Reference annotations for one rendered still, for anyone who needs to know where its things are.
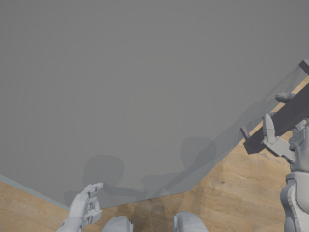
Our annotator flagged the handle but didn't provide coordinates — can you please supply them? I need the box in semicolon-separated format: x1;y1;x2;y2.
240;59;309;155

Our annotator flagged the fridge door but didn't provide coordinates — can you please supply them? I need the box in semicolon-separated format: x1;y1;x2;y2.
0;0;309;210

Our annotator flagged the left robot thigh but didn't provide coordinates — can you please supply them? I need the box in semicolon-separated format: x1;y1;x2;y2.
101;217;133;232

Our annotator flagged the right robot thigh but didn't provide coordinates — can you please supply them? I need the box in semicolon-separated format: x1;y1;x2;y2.
172;212;209;232

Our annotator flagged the robot thigh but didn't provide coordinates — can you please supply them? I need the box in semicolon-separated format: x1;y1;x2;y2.
172;212;209;232
101;217;133;232

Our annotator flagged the robot right forearm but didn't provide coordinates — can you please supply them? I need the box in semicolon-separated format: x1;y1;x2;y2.
280;171;309;232

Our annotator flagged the left robot hand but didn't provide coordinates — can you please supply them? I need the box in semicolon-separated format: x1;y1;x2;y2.
67;182;104;227

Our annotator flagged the robot left forearm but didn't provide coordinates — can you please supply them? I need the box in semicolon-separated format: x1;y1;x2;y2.
56;217;84;232

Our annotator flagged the right robot hand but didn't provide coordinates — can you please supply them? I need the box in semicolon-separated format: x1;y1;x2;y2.
260;93;309;173

